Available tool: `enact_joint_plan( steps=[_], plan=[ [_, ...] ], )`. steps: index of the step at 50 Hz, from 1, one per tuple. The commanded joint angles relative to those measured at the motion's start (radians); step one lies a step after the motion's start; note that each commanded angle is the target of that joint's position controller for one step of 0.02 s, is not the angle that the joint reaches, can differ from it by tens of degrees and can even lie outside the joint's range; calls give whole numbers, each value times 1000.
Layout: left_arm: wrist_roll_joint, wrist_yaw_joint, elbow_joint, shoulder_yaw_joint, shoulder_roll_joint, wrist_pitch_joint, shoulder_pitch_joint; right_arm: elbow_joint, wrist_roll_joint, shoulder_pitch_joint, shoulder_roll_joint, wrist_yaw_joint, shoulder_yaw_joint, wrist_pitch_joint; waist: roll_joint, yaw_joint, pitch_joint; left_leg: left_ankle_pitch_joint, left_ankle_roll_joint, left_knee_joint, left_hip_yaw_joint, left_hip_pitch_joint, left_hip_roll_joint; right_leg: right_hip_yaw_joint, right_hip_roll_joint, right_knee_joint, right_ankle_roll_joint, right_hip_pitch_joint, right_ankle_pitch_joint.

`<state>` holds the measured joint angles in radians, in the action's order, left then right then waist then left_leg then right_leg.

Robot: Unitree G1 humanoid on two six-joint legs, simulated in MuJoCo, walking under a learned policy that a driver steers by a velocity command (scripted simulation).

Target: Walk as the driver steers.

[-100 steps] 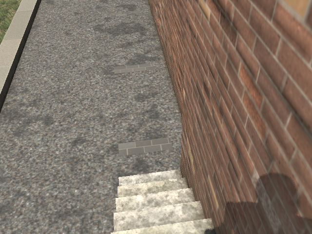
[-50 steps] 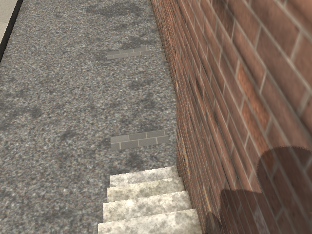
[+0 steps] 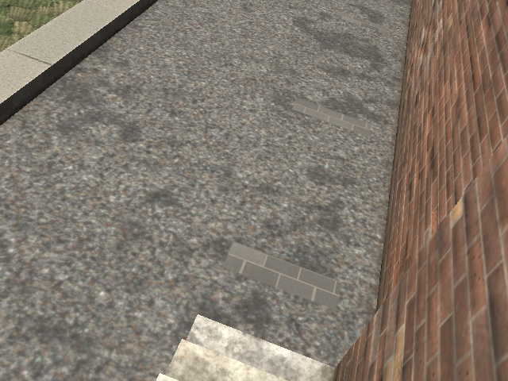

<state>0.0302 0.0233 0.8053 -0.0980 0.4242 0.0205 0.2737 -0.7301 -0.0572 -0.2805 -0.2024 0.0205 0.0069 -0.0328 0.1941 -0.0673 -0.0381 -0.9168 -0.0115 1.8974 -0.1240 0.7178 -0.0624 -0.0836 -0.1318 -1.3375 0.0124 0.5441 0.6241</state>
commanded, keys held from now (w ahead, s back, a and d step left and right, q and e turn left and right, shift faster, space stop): w+e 1.00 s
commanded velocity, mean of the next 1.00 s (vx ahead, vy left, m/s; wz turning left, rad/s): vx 0.50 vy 0.00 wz -0.34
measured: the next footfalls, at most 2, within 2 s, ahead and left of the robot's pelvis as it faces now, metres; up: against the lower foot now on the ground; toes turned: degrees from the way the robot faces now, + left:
right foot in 0.38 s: +0.30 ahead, -0.06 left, -0.38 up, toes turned -5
left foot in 0.62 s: +0.43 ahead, +0.19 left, -0.37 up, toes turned -15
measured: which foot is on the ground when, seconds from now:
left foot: down 0.00-0.28, up 0.30-0.60, down 0.62-0.92, up 0.94-1.00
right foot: up 0.00-0.36, down 0.38-0.62, up 0.64-1.00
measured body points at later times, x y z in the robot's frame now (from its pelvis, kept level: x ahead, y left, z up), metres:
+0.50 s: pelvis +0.33 +0.01 -0.16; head +0.39 +0.01 +0.28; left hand +0.25 +0.28 -0.29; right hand +0.47 -0.22 -0.27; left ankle +0.25 +0.19 -0.68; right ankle +0.26 -0.06 -0.88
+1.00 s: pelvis +0.77 -0.10 -0.37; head +0.70 -0.12 +0.07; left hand +0.96 +0.19 -0.43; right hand +0.63 -0.39 -0.52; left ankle +0.53 +0.17 -0.82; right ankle +0.86 -0.19 -1.13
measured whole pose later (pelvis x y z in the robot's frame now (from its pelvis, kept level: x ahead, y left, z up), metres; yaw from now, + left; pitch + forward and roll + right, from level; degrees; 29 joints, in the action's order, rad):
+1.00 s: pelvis +0.77 -0.10 -0.37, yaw -28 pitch -3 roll +11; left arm 0.00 -0.05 0.83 -0.12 0.44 0.05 0.40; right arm -0.91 -0.02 -0.47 -0.38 0.02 0.08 -0.08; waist 0.09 -0.03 0.07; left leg -0.60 -0.07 1.41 0.15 -0.14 -0.05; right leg -0.07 -0.07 -0.22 0.09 0.27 -0.59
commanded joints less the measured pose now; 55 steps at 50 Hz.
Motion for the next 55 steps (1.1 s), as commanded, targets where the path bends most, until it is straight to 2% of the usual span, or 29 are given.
enact_joint_plan(
  steps=[1,3,7,11,16,18,20,21,22,23,24,25,26,27,28,30,31,32,33,34,36,37,40,41,45,50,53,54,55],
  plan=[
    [8,-30,-187,-24,15,76,-226,-103,-1,-274,-313,24,89,-29,-859,202,-347,-184,151,-1454,-820,-148,17,-17,136,-193,86,709,-84],
    [10,-55,-100,-37,21,80,-87,-101,39,-96,-179,36,67,17,-757,79,-169,87,136,-1031,-612,-32,29,-54,96,-180,47,398,-283],
    [-15,-45,-126,-12,-60,77,-113,2,25,-33,-30,75,28,2,-244,-19,-77,53,53,-846,-328,130,-67,167,208,179,-6,-20,-825],
    [6,-64,-147,-8,-70,131,-285,-81,28,-314,1,128,43,-76,-184,131,-68,104,1,-652,-200,-237,-88,138,196,487,-59,141,-926],
    [10,-88,65,-1,-142,117,287,-53,-8,-35,-75,74,40,-50,-15,-131,51,4,-25,-102,146,-60,-137,41,28,1327,102,-625,-1634],
    [-77,-63,198,-6,-100,92,536,-14,28,75,-51,34,32,-42,-144,-160,1,17,25,96,86,-17,-191,26,-112,1403,115,-822,-1728],
    [-102,-43,229,49,-57,23,607,73,50,26,81,-24,3,-76,272,-69,199,-30,56,328,62,368,-91,85,-41,681,68,-1156,-2103],
    [-20,-7,174,-20,204,7,409,124,50,-177,-12,-47,9,-119,527,120,266,119,15,8,0,586,2,-76,-128,442,291,-1368,-2281],
    [29,-10,112,-16,141,-26,223,112,56,-202,-34,-62,-8,-118,209,127,422,223,-27,-195,2,544,102,-165,-124,436,407,-1304,-1991],
    [41,2,127,-61,238,-51,169,87,-39,-121,-33,-64,-22,-111,171,177,488,427,-10,-418,-83,243,145,-614,-215,648,497,-925,-1088],
    [29,-10,97,-52,177,-49,76,68,-22,-100,-107,-45,3,-82,-149,233,397,322,-74,-381,12,79,82,-755,-255,768,534,-643,-1160],
    [50,-19,76,-35,67,-11,123,74,-27,108,-199,-13,49,-92,-336,112,130,407,-81,-434,-81,365,106,-791,-211,644,478,-648,-1155],
    [79,-10,119,-22,38,19,257,100,27,226,-157,5,45,-101,-427,35,34,245,-101,-422,-5,515,70,-608,-78,529,406,-746,-1110],
    [93,14,186,-18,-7,28,373,113,28,291,-45,14,16,-107,-357,12,-19,239,-76,-586,19,455,82,-602,-4,467,351,-674,-1082],
    [89,55,157,27,-125,7,410,124,16,382,-61,20,16,-118,-463,-40,-83,627,-94,-1023,74,340,29,-435,126,430,250,-521,-902],
    [6,51,217,46,-213,-5,329,158,10,276,136,-19,-7,-115,-201,25,-23,924,-87,-1328,332,-562,-150,-284,447,375,137,105,-764],
    [1,46,174,70,-160,5,153,173,-15,-2,108,-12,15,-75,-129,243,83,1144,-105,-1520,329,-1047,-85,-262,450,233,134,396,-704],
    [2,-1,54,78,-154,51,67,54,-27,-414,-166,-29,106,-94,-388,423,314,1814,70,-1230,-3,-1535,258,-220,469,-206,19,629,-109],
    [66,-25,4,60,-80,96,137,33,-16,-419,-278,-32,144,-86,-591,337,407,2031,218,-1093,-315,-1678,596,-224,317,-363,-34,835,183],
    [90,-14,9,20,21,110,-7,19,1,-454,-241,-25,146,-61,-420,395,223,1860,236,-1150,-265,-1451,567,-112,236,-360,-53,875,156],
    [71,-39,-65,38,-82,83,-122,-12,57,-353,-174,-7,114,-59,-238,281,-39,1412,228,-1263,-198,-1167,477,-41,184,-98,-1,854,70],
    [43,-66,-94,45,-110,62,-182,-22,43,-331,-42,11,76,-59,-135,236,-127,862,162,-1337,-109,-1036,345,-39,134,53,63,812,-64],
    [-21,-126,-49,28,-126,0,196,38,21,236,-190,22,100,-80,-360,-154,20,619,83,-1538,104,-183,264,-36,88,447,84,-318,-1107],
    [-1,-111,-12,5,-98,-19,305,32,15,285,-169,19,88,-87,-377,-206,18,648,66,-1511,159,-72,235,-17,100,351,62,-487,-1177],
    [-17,-62,-10,-33,8,-35,294,-46,35,134,-143,-23,65,-80,-156,-136,-60,844,27,-1110,259,-358,145,91,170,675,91,-469,-1082],
    [-52,-80,254,30,-125,42,537,-110,46,5,-180,0,48,-61,-72,-99,-129,150,-33,-169,248,-329,-55,29,41,1256,38,-625,-1539],
    [-65,-58,270,55,-37,28,519,4,48,16,-100,-33,23,-49,101,-48,-4,154,16,-30,88,-114,-15,38,108,820,-67,-724,-1494],
    [21,6,222,-38,267,-4,402,116,50,-95,-134,-47,40,-80,379,128,-18,419,-34,-386,9,109,-3,-154,42,714,59,-889,-1713],
    [31,26,133,-50,281,-56,216,139,33,-75,-147,-65,16,-92,191,137,83,505,-52,-604,2,195,88,-320,-57,712,254,-879,-1369]
  ],
)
